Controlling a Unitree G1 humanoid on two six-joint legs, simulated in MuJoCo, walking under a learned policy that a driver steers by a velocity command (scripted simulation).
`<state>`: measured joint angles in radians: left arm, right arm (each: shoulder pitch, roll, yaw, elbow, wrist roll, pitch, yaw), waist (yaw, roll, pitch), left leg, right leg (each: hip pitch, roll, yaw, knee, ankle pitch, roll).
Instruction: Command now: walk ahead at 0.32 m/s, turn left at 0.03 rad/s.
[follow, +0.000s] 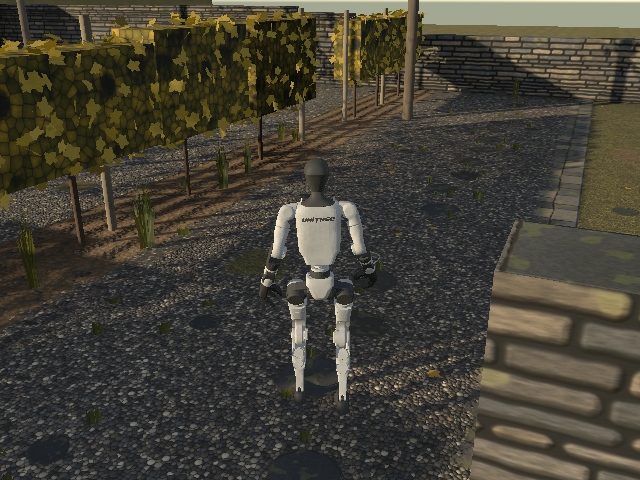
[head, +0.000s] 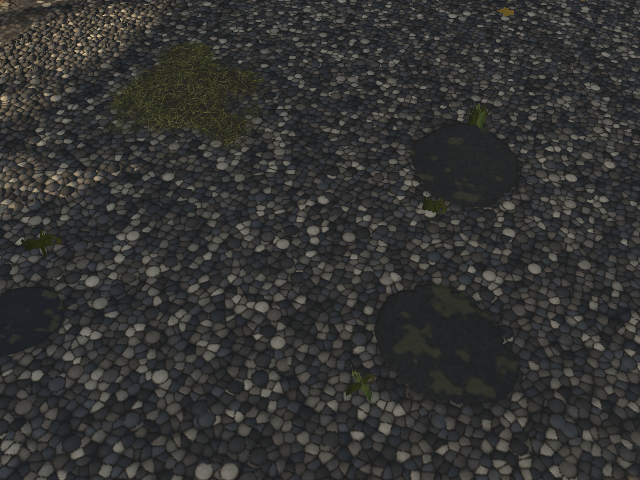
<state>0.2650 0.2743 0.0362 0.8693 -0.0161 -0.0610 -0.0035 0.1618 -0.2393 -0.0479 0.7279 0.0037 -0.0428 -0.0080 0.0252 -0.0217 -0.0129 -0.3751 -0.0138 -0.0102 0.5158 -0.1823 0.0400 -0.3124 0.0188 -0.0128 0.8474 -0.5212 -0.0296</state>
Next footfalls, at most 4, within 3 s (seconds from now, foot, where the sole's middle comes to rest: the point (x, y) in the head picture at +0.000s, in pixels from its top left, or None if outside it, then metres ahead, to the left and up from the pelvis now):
0.30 right None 0.19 -0.16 -0.77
0.84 left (292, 471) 0.52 0.08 -0.77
1.38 right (425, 371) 0.76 -0.22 -0.77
1.86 left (391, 255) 1.11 -0.15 -0.77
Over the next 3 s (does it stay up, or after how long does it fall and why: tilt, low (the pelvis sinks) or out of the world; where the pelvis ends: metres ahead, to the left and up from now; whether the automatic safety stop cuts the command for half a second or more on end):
stays up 1.43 -0.44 -0.01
